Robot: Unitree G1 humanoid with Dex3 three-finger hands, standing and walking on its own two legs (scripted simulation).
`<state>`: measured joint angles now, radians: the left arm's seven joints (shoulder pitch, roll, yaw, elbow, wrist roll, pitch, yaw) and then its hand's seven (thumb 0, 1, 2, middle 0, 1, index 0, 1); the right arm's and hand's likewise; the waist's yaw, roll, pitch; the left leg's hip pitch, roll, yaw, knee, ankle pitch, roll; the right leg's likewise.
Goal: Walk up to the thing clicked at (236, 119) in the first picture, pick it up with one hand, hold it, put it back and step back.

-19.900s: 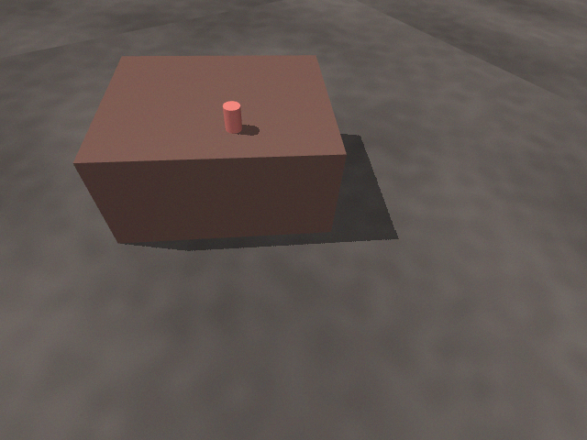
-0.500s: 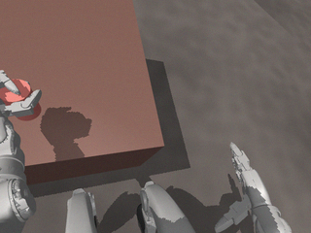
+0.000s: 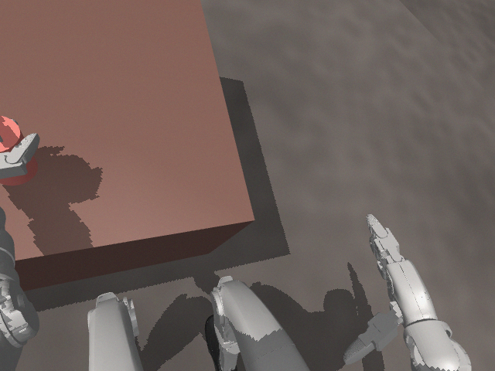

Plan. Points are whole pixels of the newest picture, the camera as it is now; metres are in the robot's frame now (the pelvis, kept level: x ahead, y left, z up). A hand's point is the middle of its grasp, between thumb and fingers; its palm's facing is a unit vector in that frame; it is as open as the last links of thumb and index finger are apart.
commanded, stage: lower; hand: left
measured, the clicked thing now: (4, 152) +0.49 +0.25 -0.09
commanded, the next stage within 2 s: loosen in 0.32 s
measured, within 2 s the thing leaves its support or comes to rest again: rests again in 0.08 s
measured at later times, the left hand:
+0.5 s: hand (1, 142) +0.50 +0.25 -0.06, palm faces +0.28 -0.96 -0.03, open 5.5 cm
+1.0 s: hand (1, 142) +0.50 +0.25 -0.07, palm faces +0.30 -0.95 -0.01, open 14.6 cm
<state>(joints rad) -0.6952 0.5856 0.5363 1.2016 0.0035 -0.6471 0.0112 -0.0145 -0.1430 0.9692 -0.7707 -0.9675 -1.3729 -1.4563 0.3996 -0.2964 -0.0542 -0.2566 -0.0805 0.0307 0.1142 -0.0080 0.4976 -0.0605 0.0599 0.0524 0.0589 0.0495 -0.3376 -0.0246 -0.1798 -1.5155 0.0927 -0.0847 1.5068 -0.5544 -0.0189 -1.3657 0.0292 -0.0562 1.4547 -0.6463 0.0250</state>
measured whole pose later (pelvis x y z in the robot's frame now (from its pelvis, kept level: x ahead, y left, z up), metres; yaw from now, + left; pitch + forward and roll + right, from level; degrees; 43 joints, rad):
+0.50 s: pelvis -0.01 +0.01 -0.02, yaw +0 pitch +32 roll -7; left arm -0.75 0.63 0.52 1.24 0.03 -0.67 0.02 -0.02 -0.17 1.00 -0.79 -0.96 -1.38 -1.46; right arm 0.41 -0.31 -0.06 -0.33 -0.07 0.03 0.12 -0.01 0.51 -0.06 0.06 0.05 0.06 0.05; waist -0.36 -0.03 -0.19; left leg -1.59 0.09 -0.09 1.57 -0.56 -0.01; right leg -1.43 0.03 -0.06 1.51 -0.65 0.03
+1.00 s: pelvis -0.01 +0.01 -0.02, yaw -1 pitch +33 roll -7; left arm -0.75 0.65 0.54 1.22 0.02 -0.64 0.02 -0.01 -0.44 0.24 -0.43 -0.37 -0.47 -0.37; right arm 0.42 -0.32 -0.07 -0.34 -0.07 0.04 0.12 -0.01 0.51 -0.05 0.06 0.05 0.06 0.05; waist -0.38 -0.04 -0.18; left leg -1.61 0.09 -0.10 1.58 -0.55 -0.01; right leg -1.45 0.03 -0.06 1.53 -0.65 0.04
